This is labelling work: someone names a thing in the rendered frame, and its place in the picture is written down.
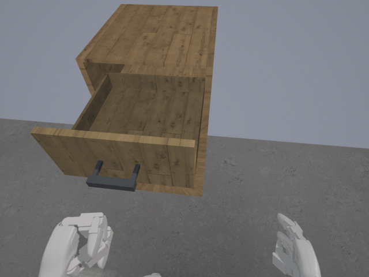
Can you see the left robot hand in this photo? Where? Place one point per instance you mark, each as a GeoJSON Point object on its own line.
{"type": "Point", "coordinates": [87, 235]}

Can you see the drawer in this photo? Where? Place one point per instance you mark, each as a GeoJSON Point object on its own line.
{"type": "Point", "coordinates": [151, 120]}

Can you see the cabinet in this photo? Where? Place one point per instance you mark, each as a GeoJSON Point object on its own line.
{"type": "Point", "coordinates": [165, 40]}

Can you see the right robot hand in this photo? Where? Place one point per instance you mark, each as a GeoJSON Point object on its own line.
{"type": "Point", "coordinates": [300, 259]}

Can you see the handle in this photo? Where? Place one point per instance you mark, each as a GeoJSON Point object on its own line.
{"type": "Point", "coordinates": [111, 182]}

